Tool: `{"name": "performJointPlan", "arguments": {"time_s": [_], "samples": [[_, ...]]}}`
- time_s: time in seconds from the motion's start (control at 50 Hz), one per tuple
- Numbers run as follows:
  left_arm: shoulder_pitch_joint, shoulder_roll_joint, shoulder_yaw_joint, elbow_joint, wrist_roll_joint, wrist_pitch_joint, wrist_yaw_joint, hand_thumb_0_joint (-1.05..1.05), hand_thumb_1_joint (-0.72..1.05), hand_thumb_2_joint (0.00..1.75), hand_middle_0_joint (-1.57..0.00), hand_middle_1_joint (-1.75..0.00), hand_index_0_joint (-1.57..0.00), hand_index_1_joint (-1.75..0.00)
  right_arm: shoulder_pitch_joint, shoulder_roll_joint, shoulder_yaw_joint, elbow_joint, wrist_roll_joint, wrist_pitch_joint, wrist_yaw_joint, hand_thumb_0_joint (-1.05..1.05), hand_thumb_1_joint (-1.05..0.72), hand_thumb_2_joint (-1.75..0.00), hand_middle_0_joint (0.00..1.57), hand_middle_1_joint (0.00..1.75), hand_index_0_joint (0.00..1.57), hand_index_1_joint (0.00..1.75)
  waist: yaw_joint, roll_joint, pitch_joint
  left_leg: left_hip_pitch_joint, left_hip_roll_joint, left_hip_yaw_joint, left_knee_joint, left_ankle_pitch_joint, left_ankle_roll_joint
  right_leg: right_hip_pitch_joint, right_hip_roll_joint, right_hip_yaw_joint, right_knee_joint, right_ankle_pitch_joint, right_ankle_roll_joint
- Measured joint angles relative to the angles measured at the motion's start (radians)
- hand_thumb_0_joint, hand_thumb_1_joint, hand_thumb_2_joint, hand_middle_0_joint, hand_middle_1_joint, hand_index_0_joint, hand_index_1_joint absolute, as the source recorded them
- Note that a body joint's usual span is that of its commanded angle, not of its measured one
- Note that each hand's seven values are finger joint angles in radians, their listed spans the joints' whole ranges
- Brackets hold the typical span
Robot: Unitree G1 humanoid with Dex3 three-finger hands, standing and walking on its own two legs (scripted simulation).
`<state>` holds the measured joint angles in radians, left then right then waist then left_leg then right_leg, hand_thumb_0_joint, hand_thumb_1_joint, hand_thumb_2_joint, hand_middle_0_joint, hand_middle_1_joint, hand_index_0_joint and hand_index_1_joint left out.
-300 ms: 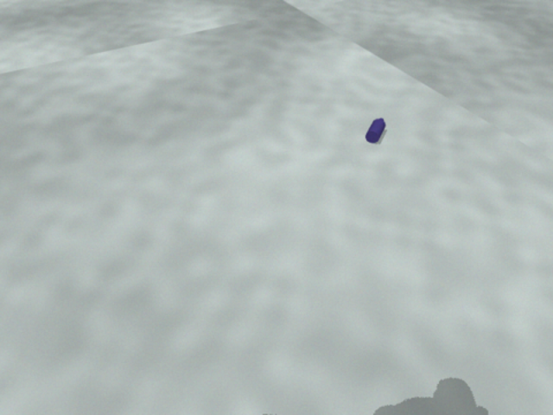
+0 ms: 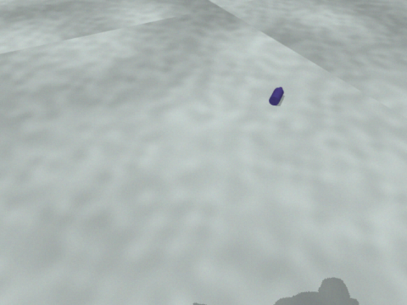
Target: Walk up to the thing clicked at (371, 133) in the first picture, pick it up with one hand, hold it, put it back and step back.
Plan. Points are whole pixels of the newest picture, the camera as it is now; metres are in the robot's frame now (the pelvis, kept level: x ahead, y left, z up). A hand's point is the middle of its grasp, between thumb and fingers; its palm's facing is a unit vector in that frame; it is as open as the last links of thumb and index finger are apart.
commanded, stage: stand
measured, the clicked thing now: (277, 94) +1.75 -0.59 -0.74
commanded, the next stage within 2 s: walk up in 0.82 s
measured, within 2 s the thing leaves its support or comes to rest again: neither
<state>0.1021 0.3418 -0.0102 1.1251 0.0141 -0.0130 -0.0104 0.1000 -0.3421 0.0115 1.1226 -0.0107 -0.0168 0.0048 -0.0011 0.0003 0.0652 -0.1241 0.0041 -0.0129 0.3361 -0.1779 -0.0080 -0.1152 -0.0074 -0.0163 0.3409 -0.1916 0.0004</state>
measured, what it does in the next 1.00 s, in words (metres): stands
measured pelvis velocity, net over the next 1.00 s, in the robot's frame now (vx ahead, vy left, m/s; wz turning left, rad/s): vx -0.01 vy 0.02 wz -0.18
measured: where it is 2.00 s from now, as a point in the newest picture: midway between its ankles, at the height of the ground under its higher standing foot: outside the picture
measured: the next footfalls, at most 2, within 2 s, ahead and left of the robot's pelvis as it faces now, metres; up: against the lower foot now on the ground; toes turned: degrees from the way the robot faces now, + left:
right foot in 1.46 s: -0.04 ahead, -0.09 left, +0.00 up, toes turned -27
left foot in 1.76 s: +0.09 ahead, +0.13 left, +0.00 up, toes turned -23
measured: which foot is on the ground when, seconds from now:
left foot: down 0.00-1.00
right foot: down 0.00-1.00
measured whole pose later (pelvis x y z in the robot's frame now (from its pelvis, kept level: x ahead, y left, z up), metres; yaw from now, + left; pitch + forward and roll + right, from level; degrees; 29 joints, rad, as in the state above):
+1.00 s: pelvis -0.01 +0.02 -0.01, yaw -10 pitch -1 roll +0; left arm 0.21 0.36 0.03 0.97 0.04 0.00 0.00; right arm 0.03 -0.39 -0.07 0.94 0.00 0.02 0.01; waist 0.04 -0.01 0.12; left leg -0.31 -0.03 -0.05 0.75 -0.49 0.02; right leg -0.26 0.04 0.16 0.48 -0.20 0.00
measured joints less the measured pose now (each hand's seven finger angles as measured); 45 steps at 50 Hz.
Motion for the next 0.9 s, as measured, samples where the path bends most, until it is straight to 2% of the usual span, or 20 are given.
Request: {"name": "performJointPlan", "arguments": {"time_s": [0.82,0.88,0.9], "samples": [[0.007,0.003,0.004,0.001,-0.001,0.003,0.000,0.00,0.91,0.90,-0.20,-0.30,-0.21,-0.30,0.007,-0.004,0.000,0.003,-0.001,0.002,-0.001,0.01,-0.91,-0.89,0.20,0.30,0.20,0.30,0.000,0.004,-0.005,0.017,0.005,-0.001,-0.022,0.005,-0.006,0.014,0.005,-0.001,-0.014,0.001,-0.006],[0.039,0.002,0.015,-0.050,0.001,0.012,0.000,0.00,0.91,0.90,-0.21,-0.30,-0.21,-0.30,-0.016,-0.022,-0.029,-0.044,-0.002,0.020,0.011,0.01,-0.90,-0.89,0.20,0.30,0.21,0.30,0.016,0.018,0.003,-0.047,0.023,0.036,0.089,-0.049,0.007,-0.052,0.025,0.043,0.058,-0.019,-0.010],[0.049,0.003,0.020,-0.067,0.003,0.011,0.000,0.00,0.91,0.90,-0.21,-0.30,-0.21,-0.30,-0.028,-0.031,-0.039,-0.068,0.003,0.023,0.010,0.01,-0.90,-0.89,0.20,0.30,0.21,0.30,0.020,0.023,0.015,-0.073,0.021,0.027,0.148,-0.074,0.015,-0.071,0.032,0.062,0.084,-0.025,-0.010]]}}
